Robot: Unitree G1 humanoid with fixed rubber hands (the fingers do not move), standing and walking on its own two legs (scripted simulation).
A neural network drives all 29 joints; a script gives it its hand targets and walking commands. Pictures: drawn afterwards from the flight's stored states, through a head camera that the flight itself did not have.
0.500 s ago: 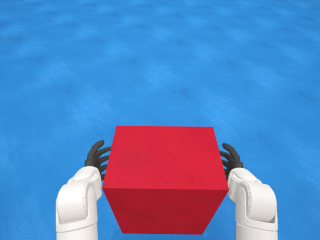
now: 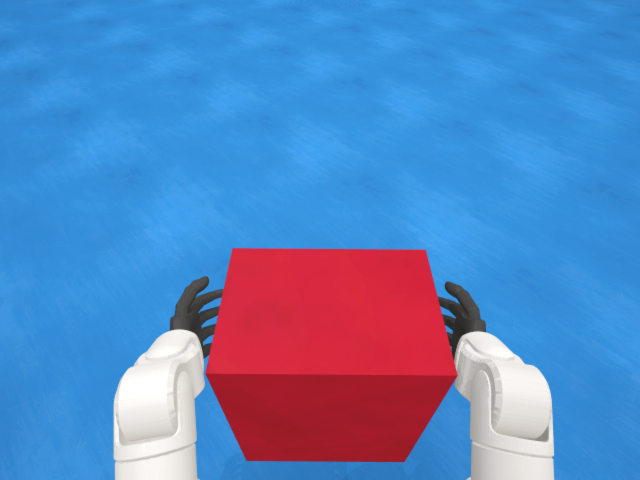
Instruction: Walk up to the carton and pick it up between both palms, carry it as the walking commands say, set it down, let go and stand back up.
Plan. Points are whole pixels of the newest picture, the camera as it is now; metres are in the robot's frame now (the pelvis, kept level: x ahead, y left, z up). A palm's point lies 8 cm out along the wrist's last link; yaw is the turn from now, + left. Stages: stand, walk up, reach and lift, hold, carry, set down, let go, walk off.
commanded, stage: carry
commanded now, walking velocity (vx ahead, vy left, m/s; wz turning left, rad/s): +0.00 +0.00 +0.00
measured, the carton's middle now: (327, 365) +0.27 +0.00 +0.00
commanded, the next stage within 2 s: hold in 0.26 s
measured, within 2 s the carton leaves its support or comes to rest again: neither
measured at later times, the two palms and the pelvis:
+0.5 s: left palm (206, 365) +0.25 +0.15 +0.03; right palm (468, 387) +0.23 -0.17 +0.02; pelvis +0.00 +0.00 +0.01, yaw +0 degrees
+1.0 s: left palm (196, 353) +0.26 +0.16 +0.06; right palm (467, 374) +0.23 -0.17 +0.05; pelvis -0.05 +0.02 +0.00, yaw +3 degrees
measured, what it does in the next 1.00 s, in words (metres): shifts its weight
